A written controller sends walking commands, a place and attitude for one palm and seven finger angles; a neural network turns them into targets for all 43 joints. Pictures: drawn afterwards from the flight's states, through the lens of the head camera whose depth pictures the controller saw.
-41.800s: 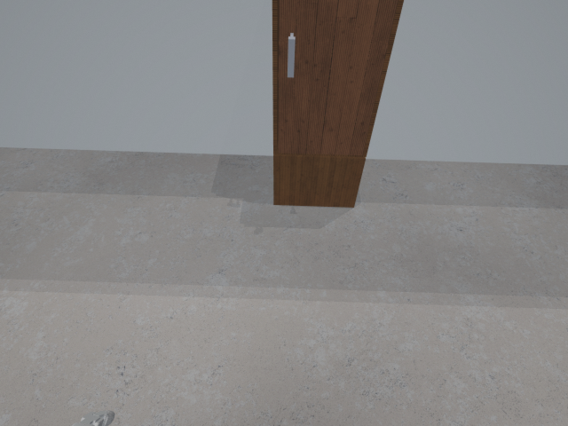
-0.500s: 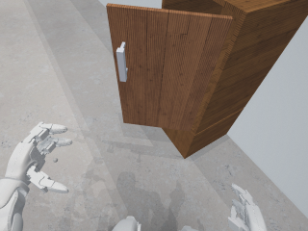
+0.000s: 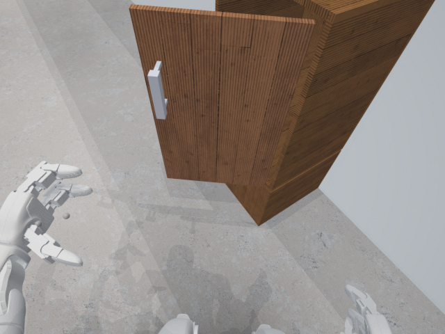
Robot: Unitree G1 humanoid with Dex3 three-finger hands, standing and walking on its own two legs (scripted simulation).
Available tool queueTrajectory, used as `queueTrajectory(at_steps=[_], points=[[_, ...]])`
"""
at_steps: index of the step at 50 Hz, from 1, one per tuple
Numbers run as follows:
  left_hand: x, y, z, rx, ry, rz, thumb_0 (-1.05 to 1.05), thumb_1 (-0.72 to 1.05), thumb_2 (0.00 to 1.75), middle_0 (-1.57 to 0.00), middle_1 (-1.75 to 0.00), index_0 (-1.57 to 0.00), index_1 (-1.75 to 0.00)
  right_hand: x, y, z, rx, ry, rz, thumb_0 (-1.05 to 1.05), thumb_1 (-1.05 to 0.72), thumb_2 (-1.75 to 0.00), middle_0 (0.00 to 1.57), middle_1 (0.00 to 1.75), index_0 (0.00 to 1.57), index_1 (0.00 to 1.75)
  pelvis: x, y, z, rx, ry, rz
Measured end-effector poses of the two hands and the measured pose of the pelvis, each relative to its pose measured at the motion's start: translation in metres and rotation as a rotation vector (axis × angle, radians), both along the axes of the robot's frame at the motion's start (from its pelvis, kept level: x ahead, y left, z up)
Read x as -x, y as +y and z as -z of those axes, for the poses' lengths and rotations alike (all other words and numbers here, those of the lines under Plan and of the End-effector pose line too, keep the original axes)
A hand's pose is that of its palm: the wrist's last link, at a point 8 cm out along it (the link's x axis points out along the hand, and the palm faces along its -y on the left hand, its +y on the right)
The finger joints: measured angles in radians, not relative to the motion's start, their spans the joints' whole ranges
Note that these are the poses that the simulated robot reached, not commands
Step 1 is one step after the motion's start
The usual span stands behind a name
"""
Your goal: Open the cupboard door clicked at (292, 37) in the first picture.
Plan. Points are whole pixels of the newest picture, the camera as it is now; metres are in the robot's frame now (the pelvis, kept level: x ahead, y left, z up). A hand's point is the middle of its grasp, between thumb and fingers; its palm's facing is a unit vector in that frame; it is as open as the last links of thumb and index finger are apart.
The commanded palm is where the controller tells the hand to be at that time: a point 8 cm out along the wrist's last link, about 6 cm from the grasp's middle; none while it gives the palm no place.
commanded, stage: raise the hand with hooked fingers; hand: left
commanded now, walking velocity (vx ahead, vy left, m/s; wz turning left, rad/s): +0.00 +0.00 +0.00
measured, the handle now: (160, 90) +0.62 +0.18 +0.05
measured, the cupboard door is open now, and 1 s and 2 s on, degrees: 52 52 52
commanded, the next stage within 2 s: move the hooked fingers beside the handle in 0.24 s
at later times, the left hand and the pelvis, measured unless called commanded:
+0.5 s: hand (69, 211) +0.30 +0.27 +0.06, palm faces -0.02 -1.00 -0.02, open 14.0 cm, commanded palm +0.28 +0.32 +0.07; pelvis -0.01 -0.01 +0.00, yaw +1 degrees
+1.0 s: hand (93, 164) +0.39 +0.26 +0.06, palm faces -0.05 -1.00 +0.00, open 14.0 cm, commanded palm +0.38 +0.31 +0.06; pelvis +0.00 +0.00 -0.01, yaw -1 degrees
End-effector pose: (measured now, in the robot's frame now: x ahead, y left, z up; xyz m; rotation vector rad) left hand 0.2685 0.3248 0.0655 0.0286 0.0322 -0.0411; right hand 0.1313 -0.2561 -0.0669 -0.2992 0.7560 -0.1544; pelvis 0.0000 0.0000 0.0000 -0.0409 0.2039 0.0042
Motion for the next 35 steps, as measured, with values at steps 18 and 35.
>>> queueTrajectory(at_steps=[18,35], points=[[0.008,-0.005,-0.003,0.000,0.002,-0.012,-0.01,-0.50,0.30,-0.30,-1.20,-0.30,-1.20,-0.009,0.004,0.003,-0.033,-0.034,-0.013,0.01,-0.90,-0.90,0.20,0.30,0.20,0.30,0.004,-0.007,0.001,-0.003,-0.013,-0.004],[-0.061,-0.011,-0.001,0.014,-0.009,0.037,-0.01,-0.50,0.30,-0.30,-1.20,-0.30,-1.20,0.020,-0.004,0.017,0.009,0.074,0.041,0.01,-0.90,-0.90,0.20,0.30,0.20,0.30,0.008,-0.003,0.008,0.003,0.025,0.000]])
